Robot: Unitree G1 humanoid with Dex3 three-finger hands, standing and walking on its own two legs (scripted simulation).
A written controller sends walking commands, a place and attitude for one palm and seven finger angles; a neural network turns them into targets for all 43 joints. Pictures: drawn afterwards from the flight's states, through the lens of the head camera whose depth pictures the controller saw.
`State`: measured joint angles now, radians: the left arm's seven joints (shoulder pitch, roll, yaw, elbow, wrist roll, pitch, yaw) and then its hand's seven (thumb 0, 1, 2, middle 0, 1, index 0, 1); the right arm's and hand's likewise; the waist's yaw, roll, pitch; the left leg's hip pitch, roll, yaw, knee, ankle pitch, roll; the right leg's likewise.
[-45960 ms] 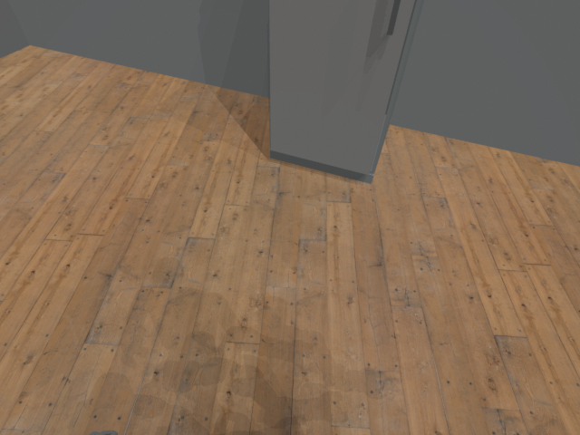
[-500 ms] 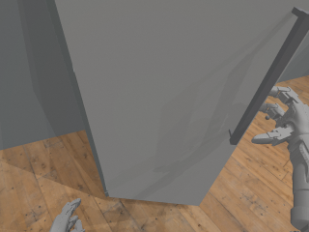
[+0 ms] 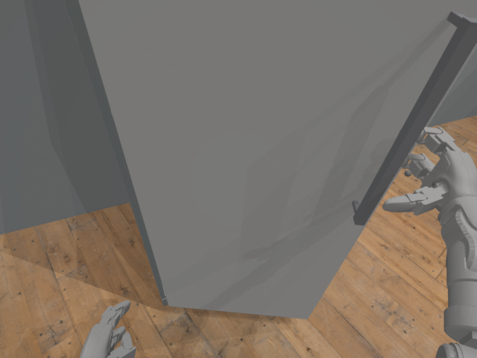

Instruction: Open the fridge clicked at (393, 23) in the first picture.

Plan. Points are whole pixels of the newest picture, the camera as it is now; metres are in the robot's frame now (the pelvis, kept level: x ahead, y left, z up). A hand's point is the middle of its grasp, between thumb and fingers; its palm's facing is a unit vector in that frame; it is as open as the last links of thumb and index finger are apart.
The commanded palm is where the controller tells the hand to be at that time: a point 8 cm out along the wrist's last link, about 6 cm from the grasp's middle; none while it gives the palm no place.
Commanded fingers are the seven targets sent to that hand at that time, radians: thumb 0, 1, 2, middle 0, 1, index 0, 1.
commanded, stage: feel for the door with the fingertips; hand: right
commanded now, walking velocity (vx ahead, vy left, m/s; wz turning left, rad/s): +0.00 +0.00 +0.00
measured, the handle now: (396, 143) +0.42 -0.22 +0.20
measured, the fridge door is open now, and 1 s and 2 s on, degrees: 27 27 28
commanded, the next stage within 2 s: slide the fingers in behind the handle in 0.14 s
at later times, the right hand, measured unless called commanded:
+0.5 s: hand (404, 172) +0.37 -0.23 +0.18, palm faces +0.06 +1.00 -0.03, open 13.9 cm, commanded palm +0.33 -0.28 +0.18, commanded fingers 0.00 0.50 -0.30 0.30 1.20 0.30 1.20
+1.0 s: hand (405, 181) +0.35 -0.22 +0.18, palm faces +0.08 +1.00 -0.02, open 14.2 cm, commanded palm +0.32 -0.27 +0.18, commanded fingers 0.00 0.50 -0.30 0.30 1.20 0.30 1.20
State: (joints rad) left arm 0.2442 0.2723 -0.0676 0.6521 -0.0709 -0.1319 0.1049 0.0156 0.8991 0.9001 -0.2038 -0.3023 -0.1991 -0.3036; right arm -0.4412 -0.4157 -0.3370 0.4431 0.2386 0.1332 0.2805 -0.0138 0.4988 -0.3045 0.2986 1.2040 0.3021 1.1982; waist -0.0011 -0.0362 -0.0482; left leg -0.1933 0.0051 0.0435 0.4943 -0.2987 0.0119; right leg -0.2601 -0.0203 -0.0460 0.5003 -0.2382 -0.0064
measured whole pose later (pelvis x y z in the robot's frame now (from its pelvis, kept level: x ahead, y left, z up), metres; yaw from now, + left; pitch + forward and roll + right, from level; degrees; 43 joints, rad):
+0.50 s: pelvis +0.00 +0.00 +0.00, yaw +1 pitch +0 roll +0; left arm 0.28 0.28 -0.06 0.66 -0.07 -0.12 0.10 0.02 0.90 0.90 -0.20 -0.30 -0.20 -0.30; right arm -0.44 -0.42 -0.35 0.46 0.24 0.11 0.28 -0.01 0.50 -0.30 0.30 1.21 0.30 1.20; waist 0.01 -0.04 -0.05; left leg -0.20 0.00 0.04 0.49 -0.29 0.01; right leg -0.26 -0.03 -0.05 0.49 -0.23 0.00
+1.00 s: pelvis +0.00 +0.00 +0.00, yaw +0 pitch -1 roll +0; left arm 0.23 0.27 -0.06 0.65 -0.07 -0.13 0.10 0.02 0.90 0.90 -0.20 -0.30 -0.20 -0.30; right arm -0.37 -0.38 -0.32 0.33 0.25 0.17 0.24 -0.01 0.50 -0.30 0.28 1.20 0.25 1.18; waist -0.02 -0.04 -0.05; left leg -0.17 0.00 0.04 0.49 -0.30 0.02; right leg -0.24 -0.02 -0.05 0.49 -0.24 0.00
